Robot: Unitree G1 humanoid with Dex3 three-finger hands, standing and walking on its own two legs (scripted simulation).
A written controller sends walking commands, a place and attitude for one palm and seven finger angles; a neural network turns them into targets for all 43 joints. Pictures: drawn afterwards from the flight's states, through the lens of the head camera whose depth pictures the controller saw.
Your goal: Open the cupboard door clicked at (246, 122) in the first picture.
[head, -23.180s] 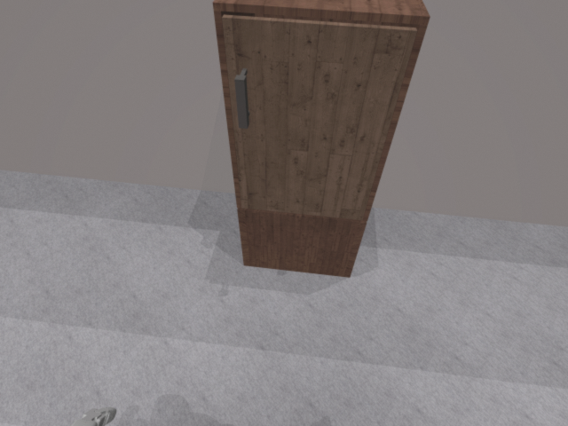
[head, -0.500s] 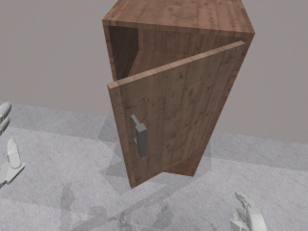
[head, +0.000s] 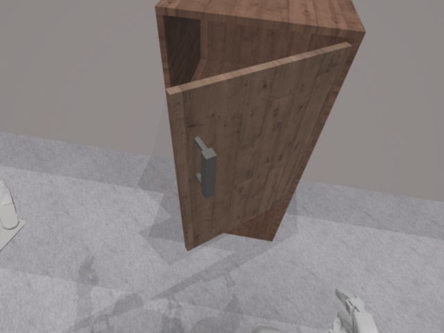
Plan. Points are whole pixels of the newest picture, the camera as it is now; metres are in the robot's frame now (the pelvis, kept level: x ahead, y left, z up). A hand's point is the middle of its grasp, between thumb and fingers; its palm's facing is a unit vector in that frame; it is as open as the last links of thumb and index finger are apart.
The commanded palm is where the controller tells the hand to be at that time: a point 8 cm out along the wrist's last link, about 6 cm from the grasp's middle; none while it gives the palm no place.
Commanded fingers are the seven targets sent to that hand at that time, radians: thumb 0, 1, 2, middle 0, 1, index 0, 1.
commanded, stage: step back with the hand held close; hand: left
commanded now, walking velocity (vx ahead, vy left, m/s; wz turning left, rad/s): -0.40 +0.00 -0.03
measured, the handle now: (203, 168) +0.41 +0.05 +0.06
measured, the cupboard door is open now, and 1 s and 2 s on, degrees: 39 39 39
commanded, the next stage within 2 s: stop stepping back and stand still in 0.44 s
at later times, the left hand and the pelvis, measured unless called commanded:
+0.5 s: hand out of the picture +0.11 +0.26 +0.18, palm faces +0.38 -0.77 -0.51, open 7.4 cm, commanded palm +0.03 +0.30 +0.19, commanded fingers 0.00 0.90 0.90 -0.20 -0.30 -0.20 -0.30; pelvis -0.11 +0.00 +0.01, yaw +1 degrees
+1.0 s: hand out of the picture -0.03 +0.24 +0.19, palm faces +0.43 -0.79 -0.44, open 7.4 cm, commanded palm -0.08 +0.27 +0.19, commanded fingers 0.00 0.90 0.90 -0.20 -0.30 -0.20 -0.30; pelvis -0.23 -0.02 +0.02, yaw -1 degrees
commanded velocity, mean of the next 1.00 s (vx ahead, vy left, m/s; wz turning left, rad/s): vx -0.06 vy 0.01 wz -0.01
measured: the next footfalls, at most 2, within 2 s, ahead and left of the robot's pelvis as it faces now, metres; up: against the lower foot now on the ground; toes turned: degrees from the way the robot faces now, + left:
right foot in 0.06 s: +0.00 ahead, -0.12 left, +0.00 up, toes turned +0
left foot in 0.46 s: -0.06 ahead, +0.11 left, +0.00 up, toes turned +0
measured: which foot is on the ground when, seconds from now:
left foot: down 0.00-0.24, up 0.26-0.44, down 0.46-0.80, up 0.82-1.00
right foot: up 0.00-0.04, down 0.06-0.48, up 0.50-0.78, down 0.80-1.00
